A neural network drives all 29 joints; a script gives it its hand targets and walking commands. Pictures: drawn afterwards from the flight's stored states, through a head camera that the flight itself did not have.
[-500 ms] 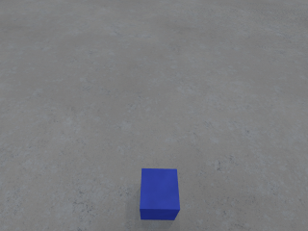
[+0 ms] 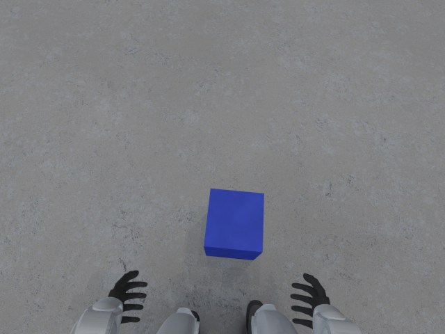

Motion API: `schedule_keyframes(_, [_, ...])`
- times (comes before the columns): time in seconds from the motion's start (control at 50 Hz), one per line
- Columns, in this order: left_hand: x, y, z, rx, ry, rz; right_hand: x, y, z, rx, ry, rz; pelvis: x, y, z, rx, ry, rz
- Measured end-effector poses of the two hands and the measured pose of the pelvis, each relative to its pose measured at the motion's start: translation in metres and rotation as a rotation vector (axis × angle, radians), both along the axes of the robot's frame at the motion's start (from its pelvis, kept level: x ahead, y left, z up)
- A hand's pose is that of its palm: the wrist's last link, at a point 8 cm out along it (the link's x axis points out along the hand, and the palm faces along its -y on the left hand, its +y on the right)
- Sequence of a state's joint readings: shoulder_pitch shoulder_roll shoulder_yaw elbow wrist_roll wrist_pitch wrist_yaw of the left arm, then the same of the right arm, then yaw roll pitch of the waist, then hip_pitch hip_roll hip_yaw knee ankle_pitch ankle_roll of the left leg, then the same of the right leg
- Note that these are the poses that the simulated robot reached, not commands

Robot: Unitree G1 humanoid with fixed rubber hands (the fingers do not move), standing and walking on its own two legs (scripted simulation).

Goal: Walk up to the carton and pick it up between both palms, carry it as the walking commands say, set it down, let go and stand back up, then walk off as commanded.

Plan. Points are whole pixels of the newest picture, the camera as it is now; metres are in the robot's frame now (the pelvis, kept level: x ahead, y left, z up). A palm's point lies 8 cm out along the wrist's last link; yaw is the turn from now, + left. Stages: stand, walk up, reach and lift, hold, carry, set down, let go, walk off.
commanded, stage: reach and lift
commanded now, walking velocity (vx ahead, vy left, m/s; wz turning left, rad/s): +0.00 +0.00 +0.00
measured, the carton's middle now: (233, 226) +0.42 -0.04 -0.62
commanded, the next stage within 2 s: none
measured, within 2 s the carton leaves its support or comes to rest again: neither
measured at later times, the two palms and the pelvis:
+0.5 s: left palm (136, 254) +0.25 +0.19 -0.15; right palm (327, 276) +0.22 -0.21 -0.15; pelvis -0.08 -0.02 -0.05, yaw +0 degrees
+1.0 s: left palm (158, 191) +0.40 +0.17 -0.18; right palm (320, 210) +0.37 -0.23 -0.18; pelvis -0.07 -0.01 -0.08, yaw +0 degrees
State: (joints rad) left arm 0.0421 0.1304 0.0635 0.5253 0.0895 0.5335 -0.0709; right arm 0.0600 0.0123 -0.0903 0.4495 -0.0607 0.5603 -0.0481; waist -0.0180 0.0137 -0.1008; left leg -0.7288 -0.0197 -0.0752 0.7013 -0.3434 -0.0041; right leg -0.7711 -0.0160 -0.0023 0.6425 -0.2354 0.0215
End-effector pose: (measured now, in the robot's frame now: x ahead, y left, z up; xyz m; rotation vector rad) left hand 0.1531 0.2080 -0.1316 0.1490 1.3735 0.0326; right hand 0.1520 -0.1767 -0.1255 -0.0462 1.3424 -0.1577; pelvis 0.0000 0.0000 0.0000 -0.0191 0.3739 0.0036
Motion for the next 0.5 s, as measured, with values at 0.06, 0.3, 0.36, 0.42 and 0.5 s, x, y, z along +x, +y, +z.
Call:
schedule_keyframes(0.06, [0.004,0.002,-0.007,-0.009,-0.066,-0.009,0.004,-0.008,-0.006,-0.015,-0.061,0.001,-0.011,-0.005,-0.01,0.0,0.029,0.011])
schedule_keyframes(0.3, [0.039,-0.007,-0.017,-0.016,-0.238,-0.039,0.003,-0.028,-0.022,-0.036,-0.179,0.001,-0.059,-0.015,-0.04,0.008,-0.067,-0.002])
schedule_keyframes(0.36, [0.055,-0.01,-0.019,-0.02,-0.263,-0.03,0.018,-0.031,-0.023,-0.04,-0.212,-0.006,-0.068,-0.018,-0.046,0.013,-0.084,-0.004])
schedule_keyframes(0.42, [0.075,-0.015,-0.019,-0.023,-0.29,-0.024,0.04,-0.032,-0.023,-0.048,-0.248,-0.007,-0.076,-0.019,-0.05,0.016,-0.082,-0.004])
schedule_keyframes(0.5, [0.1,-0.02,-0.02,-0.023,-0.32,-0.024,0.069,-0.031,-0.024,-0.057,-0.287,-0.007,-0.082,-0.021,-0.055,0.017,-0.058,-0.002])
